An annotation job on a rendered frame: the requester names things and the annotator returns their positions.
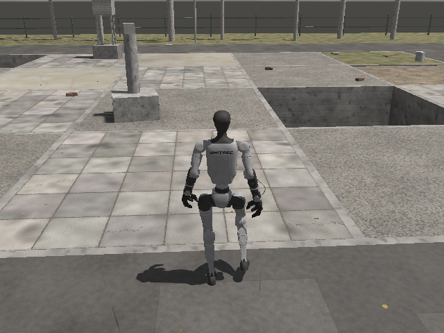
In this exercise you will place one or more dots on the left robot upper arm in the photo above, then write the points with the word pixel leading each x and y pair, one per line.
pixel 196 158

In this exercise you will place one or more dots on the robot torso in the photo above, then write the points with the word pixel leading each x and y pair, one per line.
pixel 221 168

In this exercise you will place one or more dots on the right robot hand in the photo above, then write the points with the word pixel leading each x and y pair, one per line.
pixel 258 207

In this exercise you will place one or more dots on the left robot forearm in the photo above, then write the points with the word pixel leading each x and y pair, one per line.
pixel 189 185

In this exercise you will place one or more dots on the left robot hand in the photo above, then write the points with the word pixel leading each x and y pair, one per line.
pixel 190 198

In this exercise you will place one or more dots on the right robot forearm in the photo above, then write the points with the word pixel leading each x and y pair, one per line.
pixel 254 188

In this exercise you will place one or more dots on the right robot upper arm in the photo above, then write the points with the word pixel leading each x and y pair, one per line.
pixel 246 159

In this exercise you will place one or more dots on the left robot foot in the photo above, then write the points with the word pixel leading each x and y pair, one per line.
pixel 211 279

